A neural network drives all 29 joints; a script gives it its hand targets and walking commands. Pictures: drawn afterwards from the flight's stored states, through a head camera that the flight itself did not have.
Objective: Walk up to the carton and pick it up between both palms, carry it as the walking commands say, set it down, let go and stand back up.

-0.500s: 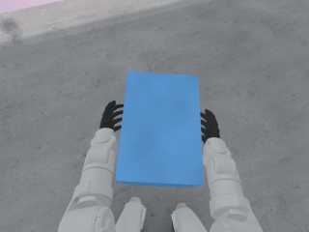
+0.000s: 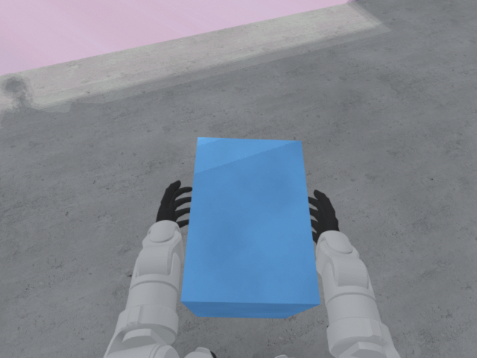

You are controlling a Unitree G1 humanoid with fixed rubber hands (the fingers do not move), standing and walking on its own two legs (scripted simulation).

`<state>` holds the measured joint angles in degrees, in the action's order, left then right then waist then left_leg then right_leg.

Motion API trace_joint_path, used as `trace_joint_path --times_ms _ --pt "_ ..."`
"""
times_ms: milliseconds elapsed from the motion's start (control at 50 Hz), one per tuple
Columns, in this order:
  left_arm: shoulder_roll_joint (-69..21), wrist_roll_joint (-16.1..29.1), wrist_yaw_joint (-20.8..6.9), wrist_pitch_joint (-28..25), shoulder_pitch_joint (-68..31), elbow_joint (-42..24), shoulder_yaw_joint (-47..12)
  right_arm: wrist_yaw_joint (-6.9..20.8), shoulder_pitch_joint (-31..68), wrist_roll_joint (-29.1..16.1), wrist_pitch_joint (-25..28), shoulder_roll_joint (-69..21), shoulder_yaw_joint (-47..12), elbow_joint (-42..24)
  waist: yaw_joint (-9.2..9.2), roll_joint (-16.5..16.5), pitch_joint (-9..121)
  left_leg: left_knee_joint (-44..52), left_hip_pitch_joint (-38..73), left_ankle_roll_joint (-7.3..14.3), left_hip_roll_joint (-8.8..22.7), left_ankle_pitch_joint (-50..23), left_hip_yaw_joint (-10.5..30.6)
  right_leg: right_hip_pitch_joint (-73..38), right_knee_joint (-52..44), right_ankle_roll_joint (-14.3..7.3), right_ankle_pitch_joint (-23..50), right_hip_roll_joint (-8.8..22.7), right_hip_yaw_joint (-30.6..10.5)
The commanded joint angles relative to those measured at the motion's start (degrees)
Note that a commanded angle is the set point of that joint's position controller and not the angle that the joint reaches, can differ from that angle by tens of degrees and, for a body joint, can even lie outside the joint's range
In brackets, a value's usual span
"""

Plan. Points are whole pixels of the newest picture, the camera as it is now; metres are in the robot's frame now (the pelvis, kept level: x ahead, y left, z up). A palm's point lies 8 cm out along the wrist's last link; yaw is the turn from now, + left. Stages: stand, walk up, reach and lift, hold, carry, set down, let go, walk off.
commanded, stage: reach and lift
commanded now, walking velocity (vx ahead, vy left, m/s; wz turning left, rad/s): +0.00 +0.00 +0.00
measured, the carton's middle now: (245, 235) +0.35 +0.00 -0.08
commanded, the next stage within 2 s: hold in 1.64 s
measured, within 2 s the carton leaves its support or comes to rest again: neither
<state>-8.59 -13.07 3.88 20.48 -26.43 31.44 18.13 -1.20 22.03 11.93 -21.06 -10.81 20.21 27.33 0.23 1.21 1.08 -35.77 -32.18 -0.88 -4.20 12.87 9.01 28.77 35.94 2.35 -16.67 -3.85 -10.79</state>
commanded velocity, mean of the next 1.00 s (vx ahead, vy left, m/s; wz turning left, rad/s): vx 0.00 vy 0.00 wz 0.00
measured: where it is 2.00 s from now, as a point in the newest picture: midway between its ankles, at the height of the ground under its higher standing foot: outside the picture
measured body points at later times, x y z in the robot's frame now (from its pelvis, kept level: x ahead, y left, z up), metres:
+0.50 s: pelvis +0.01 -0.01 +0.02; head -0.02 +0.00 +0.47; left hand +0.34 +0.14 +0.05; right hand +0.33 -0.14 +0.05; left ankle +0.05 +0.12 -0.72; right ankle +0.01 -0.14 -0.72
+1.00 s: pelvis +0.00 +0.00 +0.02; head -0.05 +0.01 +0.46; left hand +0.33 +0.13 +0.08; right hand +0.31 -0.15 +0.07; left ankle +0.05 +0.12 -0.72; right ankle +0.01 -0.14 -0.72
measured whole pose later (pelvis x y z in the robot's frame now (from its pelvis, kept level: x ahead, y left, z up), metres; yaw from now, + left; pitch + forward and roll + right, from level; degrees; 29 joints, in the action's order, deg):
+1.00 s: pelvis +0.00 +0.00 +0.02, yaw -2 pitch -8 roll +0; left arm -9.2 -15.7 3.3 41.1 -25.5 24.1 17.3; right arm -0.7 21.6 14.2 -41.2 -10.6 17.4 21.4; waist -0.1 1.2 -0.7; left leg -24.4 -6.7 -0.4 -3.0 9.8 6.8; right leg 4.3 25.6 1.8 -13.4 -2.3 -11.1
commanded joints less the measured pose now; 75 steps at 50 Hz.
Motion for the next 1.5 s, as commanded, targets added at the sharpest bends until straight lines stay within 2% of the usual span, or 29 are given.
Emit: trace_joint_path --times_ms 0,80,100,120,220,240,260,340,360,400,420,500,580,600,620,700,780,880,980,1000,1080,1100,1140,1220,1340,1380,1400,1420,1480 --pt "-59.49 5.72 -14.07 1.32 -20.87 4.41 -34.59 11.0 30.41 -7.85 -0.42 -58.72 -38.24 0.65 -2.66 -2.04 30.43 3.88 22.93 -0.21 -1.27 -17.41 -5.18 -10.69 -5.81 -0.5 17.1 -1.49 5.16" --pt "-56.23 4.88 -14.64 2.8 -23.25 4.24 -31.58 10.9 28.69 -5.16 -2.31 -58.62 -35.44 3.91 -1.34 2.4 19.82 6.51 21.53 0.3 -1.45 -10.5 -4.85 -5.82 -8.82 -0.85 9.85 -1.6 5.43" --pt "-60.66 8.83 -15.28 2.47 -25.02 -2.58 -37.27 11.05 30.12 -8.03 -2.07 -59.98 -39.41 -2.9 0.16 1.02 28.83 7.79 27.42 0.11 -1.59 -14.44 -5.26 -13.86 -9.2 -1.09 14.83 -2.42 5.31" --pt "-59.85 8.67 -14.86 3.89 -24.18 -0.28 -36.94 10.5 31.81 -9.41 -2.64 -60.91 -41.82 -2.88 -2.8 -0.78 29.58 6.29 26.2 0.19 -2.18 -15.64 -5.54 -15.4 -8.22 -0.83 18.51 -0.51 4.26" --pt "-60.81 8.96 -15.46 7.34 -23.61 -0.44 -36.21 10.23 30.2 -9.35 -6.04 -58.5 -37.52 -3.13 -0.05 -3.18 18.63 10.51 28.83 0.14 -1.11 -8.54 -5.35 -14.01 -11.53 -1.36 9.66 -1.27 5.73" --pt "-57.9 7.16 -15.53 8.28 -21.33 0.58 -32.96 10.48 31.42 -9.17 -7.41 -59.25 -37.51 -0.66 -3.14 1.02 15.51 9.81 27.16 0.41 -1.36 -9.11 -5.48 -14.29 -11.47 -0.47 9.43 -1.09 5.78" --pt "-58.03 8.21 -16.0 7.98 -25.53 -0.59 -34.29 10.41 30.02 -6.84 -7.26 -58.73 -34.9 1.01 -0.39 0.84 18.05 10.46 29.05 -0.39 -0.78 -7.63 -4.68 -14.28 -11.75 -1.0 8.52 -1.31 5.77" --pt "-58.87 12.44 -16.08 10.92 -25.27 -9.47 -40.62 9.55 28.4 -11.81 -9.84 -62.04 -40.35 -6.55 -1.69 -3.66 24.52 10.82 32.09 -0.73 -1.78 -16.57 -6.05 -25.71 -11.83 -1.07 21.19 -0.58 4.68" --pt "-57.02 10.13 -16.33 11.22 -22.34 -5.54 -36.99 9.56 27.76 -9.26 -10.08 -60.23 -36.62 -3.8 -0.2 0.3 15.7 11.44 30.23 -0.18 -1.15 -17.1 -5.31 -18.93 -13.16 -0.11 21.76 -0.16 5.01" --pt "-57.82 10.96 -16.14 13.61 -25.19 -5.97 -37.35 10.22 27.82 -10.58 -11.83 -58.58 -36.57 -2.02 -1.36 -4.39 13.7 12.86 28.9 -1.03 -0.59 -9.23 -5.83 -21.94 -13.48 -1.92 11.61 -0.06 4.56" --pt "-59.82 10.37 -16.61 13.5 -23.93 -1.9 -35.25 10.42 30.82 -7.79 -11.74 -57.62 -35.44 -3.68 -0.06 3.69 14.58 13.03 29.8 -0.39 -0.09 -7.41 -4.31 -20.45 -13.91 -1.2 9.09 -1.17 5.94" --pt "-61.1 12.39 -15.77 15.53 -25.1 -10.16 -40.39 11.04 27.69 -10.97 -14.38 -57.68 -38.26 -6.53 -0.16 -4.74 18.64 13.43 36.08 -1.66 -0.19 -14.59 -4.52 -22.76 -15.45 -2.14 13.9 -1.06 4.84" --pt "-58.34 12.62 -15.34 17.95 -22.78 -12.58 -39.21 11.38 29.7 -11.67 -15.93 -56.38 -39.59 -10.99 -0.2 -1.69 13.49 14.09 35.23 -1.25 -0.69 -14.55 -6.01 -24.06 -15.57 -1.64 16.41 -0.78 4.64" --pt "-57.19 11.47 -15.15 18.36 -21.0 -9.62 -36.39 11.4 31.2 -11.68 -17.04 -57.51 -40.07 -9.86 -3.67 2.66 10.99 14.61 33.51 -0.32 -0.38 -9.97 -5.16 -22.76 -16.32 -1.66 10.95 -0.42 4.85" --pt "-56.99 12.76 -15.61 18.55 -24.52 -12.42 -38.62 11.14 26.23 -10.47 -17.36 -55.96 -38.62 -8.88 -0.01 0.67 12.08 15.04 35.25 -0.55 -0.14 -9.92 -5.76 -22.05 -16.85 -1.68 12.11 -0.17 4.15" --pt "-59.77 14.5 -15.98 18.93 -28.64 -14.22 -38.99 11.71 31.46 -11.28 -17.6 -59.62 -40.2 -11.11 -1.28 2.78 13.43 14.52 35.75 -0.52 0.04 -8.44 -5.14 -21.55 -16.69 -2.32 9.04 -0.54 4.23" --pt "-58.11 11.57 -15.81 19.62 -29.8 -8.72 -34.63 12.41 35.59 -11.99 -17.49 -54.82 -36.54 -8.79 -0.82 -4.47 7.34 15.92 30.76 -0.6 -0.32 0.5 -7.1 -19.09 -15.75 -2.91 3.25 0.08 4.69" --pt "-60.52 11.05 -15.84 20.51 -26.97 -4.96 -34.67 11.72 37.38 -11.16 -18.24 -56.98 -38.44 -8.74 -0.04 -0.17 17.12 14.26 35.59 0.05 -0.62 -4.27 -5.82 -21.84 -16.48 -2.24 5.84 0.1 4.59" --pt "-59.78 9.94 -15.06 19.48 -32.97 -7.1 -33.25 13.18 38.72 -10.83 -17.91 -55.19 -35.15 -6.22 -0.61 -4.93 12.8 16.67 33.68 -0.66 0.53 3.73 -5.69 -20.83 -16.1 -2.89 -0.32 -0.33 5.6" --pt "-61.35 9.89 -15.35 19.16 -31.14 -3.5 -31.28 13.35 43.15 -11.3 -16.98 -54.38 -35.73 -8.45 -0.24 -0.17 8.57 15.86 31.57 0.34 0.58 3.76 -5.29 -15.91 -16.19 -2.68 -1.43 -0.22 5.62" --pt "-60.75 10.78 -15.42 19.54 -30.12 -6.66 -32.69 13.05 36.29 -10.15 -18.2 -54.78 -35.98 -6.67 -0.32 2.28 13.44 15.02 34.53 -0.26 0.54 -4.36 -5.38 -19.04 -15.65 -2.27 5.8 -1.0 5.75" --pt "-60.96 9.78 -14.92 19.89 -27.46 -4.75 -31.97 12.89 37.07 -11.13 -18.19 -53.89 -36.35 -7.01 -1.57 -2.71 11.99 15.89 33.89 -0.81 0.82 -3.19 -5.19 -19.49 -15.29 -2.68 5.35 -0.51 5.35" --pt "-61.72 10.68 -14.54 19.87 -28.73 -8.03 -33.56 13.15 37.54 -11.33 -18.13 -54.8 -37.95 -9.82 -0.35 1.11 11.46 15.37 33.28 -0.14 0.64 -5.82 -4.65 -19.14 -15.03 -2.54 6.52 -1.13 5.62" --pt "-59.47 9.77 -14.47 20.45 -24.53 -10.2 -34.58 12.72 32.38 -11.27 -18.62 -55.15 -37.67 -8.07 -1.27 -4.35 14.2 14.5 35.81 -0.42 0.0 -11.77 -5.08 -21.27 -14.97 -2.29 12.19 -0.68 5.04" --pt "-59.48 12.46 -14.77 20.32 -24.6 -14.09 -39.35 11.76 28.96 -11.85 -18.69 -55.73 -41.16 -12.36 -0.14 -2.73 19.18 13.88 37.86 -0.51 -0.56 -14.67 -4.6 -24.1 -15.56 -1.69 15.22 -0.43 4.11" --pt "-58.72 10.56 -15.23 21.03 -17.14 -13.4 -37.89 11.35 31.32 -13.01 -18.62 -56.14 -43.91 -19.39 -2.53 -1.28 14.52 14.21 33.88 0.51 -1.9 -14.68 -5.62 -25.05 -15.47 -1.26 17.48 -0.63 5.37" --pt "-57.85 12.18 -15.3 20.68 -20.14 -14.27 -38.6 10.96 28.69 -11.86 -18.89 -57.22 -42.69 -16.21 -1.42 6.6 18.26 14.56 36.16 0.97 -0.7 -14.86 -3.88 -26.75 -16.0 -0.59 17.48 -1.32 5.06" --pt "-58.32 12.72 -15.08 20.31 -21.02 -18.95 -40.75 11.15 23.64 -12.08 -18.87 -56.98 -42.25 -14.66 -0.36 -2.17 15.74 14.58 36.38 -0.02 -0.79 -18.04 -4.4 -25.82 -15.58 -1.49 20.8 -0.53 4.43" --pt "-56.02 13.64 -15.77 20.51 -18.13 -20.05 -40.72 10.34 23.04 -11.87 -19.75 -58.39 -43.55 -16.84 -1.36 3.4 17.58 13.58 38.38 0.32 -1.81 -20.43 -4.19 -27.35 -15.61 -0.26 26.46 -0.26 3.52"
